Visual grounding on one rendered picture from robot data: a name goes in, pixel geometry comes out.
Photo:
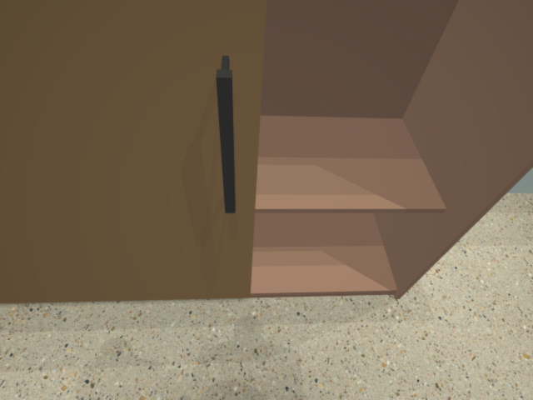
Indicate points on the handle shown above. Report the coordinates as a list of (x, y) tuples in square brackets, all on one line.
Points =
[(225, 112)]

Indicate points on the wardrobe door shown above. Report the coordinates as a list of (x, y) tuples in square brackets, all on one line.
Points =
[(111, 185)]

